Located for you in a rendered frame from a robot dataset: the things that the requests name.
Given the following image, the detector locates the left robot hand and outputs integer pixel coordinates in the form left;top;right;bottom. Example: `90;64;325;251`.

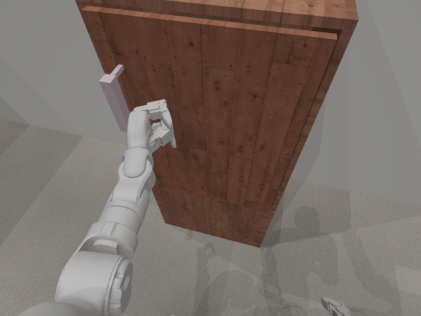
126;99;176;154

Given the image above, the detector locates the right robot hand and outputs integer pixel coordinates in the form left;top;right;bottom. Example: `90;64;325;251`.
321;297;351;316

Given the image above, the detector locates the left robot forearm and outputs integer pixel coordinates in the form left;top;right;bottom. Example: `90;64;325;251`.
55;148;156;300

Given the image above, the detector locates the handle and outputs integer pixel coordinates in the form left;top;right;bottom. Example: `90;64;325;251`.
99;65;130;132

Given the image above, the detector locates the cupboard door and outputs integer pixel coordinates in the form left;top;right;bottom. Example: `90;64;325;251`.
82;6;337;212

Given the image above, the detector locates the left robot upper arm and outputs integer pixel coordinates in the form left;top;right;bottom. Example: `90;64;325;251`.
18;251;133;316

